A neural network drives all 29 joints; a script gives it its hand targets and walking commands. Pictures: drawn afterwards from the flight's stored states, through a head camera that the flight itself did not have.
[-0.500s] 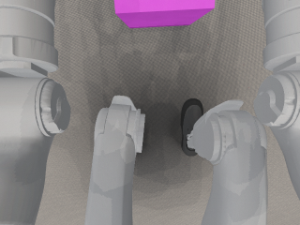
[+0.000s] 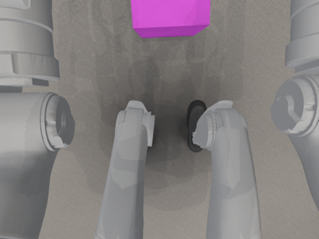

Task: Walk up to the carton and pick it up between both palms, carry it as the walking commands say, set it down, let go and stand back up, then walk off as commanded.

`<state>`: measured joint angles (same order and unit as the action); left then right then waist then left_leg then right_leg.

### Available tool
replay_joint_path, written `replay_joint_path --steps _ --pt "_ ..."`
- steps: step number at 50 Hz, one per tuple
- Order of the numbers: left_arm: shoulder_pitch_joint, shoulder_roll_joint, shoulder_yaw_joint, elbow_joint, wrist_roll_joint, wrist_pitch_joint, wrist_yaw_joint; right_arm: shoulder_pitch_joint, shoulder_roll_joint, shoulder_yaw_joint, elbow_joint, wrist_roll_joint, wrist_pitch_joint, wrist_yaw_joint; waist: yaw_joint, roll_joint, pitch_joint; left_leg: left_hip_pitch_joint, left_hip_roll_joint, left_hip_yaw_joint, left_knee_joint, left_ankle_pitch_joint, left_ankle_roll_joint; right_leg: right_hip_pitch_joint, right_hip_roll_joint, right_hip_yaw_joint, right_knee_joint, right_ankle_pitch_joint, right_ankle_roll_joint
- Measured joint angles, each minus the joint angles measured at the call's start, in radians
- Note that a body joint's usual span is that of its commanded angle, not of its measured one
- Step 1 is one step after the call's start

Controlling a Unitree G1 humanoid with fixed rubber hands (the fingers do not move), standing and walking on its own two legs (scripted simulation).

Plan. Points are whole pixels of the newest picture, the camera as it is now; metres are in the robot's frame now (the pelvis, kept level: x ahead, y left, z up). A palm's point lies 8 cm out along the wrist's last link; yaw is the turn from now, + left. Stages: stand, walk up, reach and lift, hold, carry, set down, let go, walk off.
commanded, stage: set down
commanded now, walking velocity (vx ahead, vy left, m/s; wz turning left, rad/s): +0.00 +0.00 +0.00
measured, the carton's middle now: out of the picture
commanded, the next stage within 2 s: let go in 0.46 s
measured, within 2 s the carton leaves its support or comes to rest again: neither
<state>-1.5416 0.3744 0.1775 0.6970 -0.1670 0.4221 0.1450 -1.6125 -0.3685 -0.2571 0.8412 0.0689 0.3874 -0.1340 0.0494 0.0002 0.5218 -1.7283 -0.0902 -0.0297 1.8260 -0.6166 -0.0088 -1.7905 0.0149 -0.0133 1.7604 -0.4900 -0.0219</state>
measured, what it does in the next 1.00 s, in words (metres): rises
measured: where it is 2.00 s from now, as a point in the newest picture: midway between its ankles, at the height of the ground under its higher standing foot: (167, 138)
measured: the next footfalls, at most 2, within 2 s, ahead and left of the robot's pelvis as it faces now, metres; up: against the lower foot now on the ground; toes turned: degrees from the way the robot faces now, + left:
none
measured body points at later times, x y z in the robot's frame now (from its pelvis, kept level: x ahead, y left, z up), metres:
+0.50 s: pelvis +0.00 +0.00 +0.12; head +0.37 +0.01 +0.37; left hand +0.60 +0.21 +0.03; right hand +0.62 -0.16 +0.03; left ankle +0.09 +0.11 -0.47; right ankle +0.13 -0.11 -0.47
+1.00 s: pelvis +0.04 +0.01 +0.18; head +0.32 +0.02 +0.53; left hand +0.45 +0.25 +0.07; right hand +0.49 -0.19 +0.06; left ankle +0.09 +0.11 -0.47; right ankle +0.13 -0.11 -0.47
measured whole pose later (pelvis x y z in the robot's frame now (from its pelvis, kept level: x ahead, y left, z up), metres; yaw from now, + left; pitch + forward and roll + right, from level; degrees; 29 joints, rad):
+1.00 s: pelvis +0.04 +0.01 +0.18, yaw +0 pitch +24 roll -1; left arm -0.70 0.29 0.15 0.46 -0.08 0.33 0.04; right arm -0.79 -0.32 -0.14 0.58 0.02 0.34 -0.05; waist 0.05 0.00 0.29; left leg -1.09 -0.07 -0.05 1.08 -0.40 0.01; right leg -1.13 0.01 0.01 1.02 -0.29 -0.02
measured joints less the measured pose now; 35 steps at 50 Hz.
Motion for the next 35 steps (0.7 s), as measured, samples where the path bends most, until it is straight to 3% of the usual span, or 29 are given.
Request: replay_joint_path --steps 20,24,30,35 --pt "-0.052 0.055 0.0 0.009 -0.001 0.076 -0.027 0.0 -0.037 0.0 -0.026 0.006 0.093 0.013 0.0 0.002 0.001 0.251 0.007 -0.018 -0.398 0.161 0.0 0.266 0.0 0.007 -0.395 0.143 0.0" --pt "-0.051 0.053 0.0 0.08 0.002 0.067 -0.056 0.0 -0.037 0.0 -0.019 0.006 0.093 0.028 0.0 0.002 -0.022 0.314 0.009 -0.018 -0.49 0.187 0.0 0.328 0.0 0.012 -0.482 0.166 0.0" --pt "0.057 0.006 0.0 0.159 0.081 -0.006 -0.087 0.021 -0.037 0.0 0.056 -0.01 0.044 0.055 0.0 0.002 -0.14 0.327 0.012 -0.019 -0.573 0.209 0.0 0.341 0.0 0.016 -0.564 0.187 0.0" --pt "0.211 -0.05 0.0 0.148 0.122 -0.044 -0.093 0.14 -0.037 0.0 0.098 -0.056 0.007 0.081 0.0 0.002 -0.239 0.338 0.013 -0.021 -0.618 0.214 0.0 0.355 0.0 0.016 -0.611 0.191 0.0"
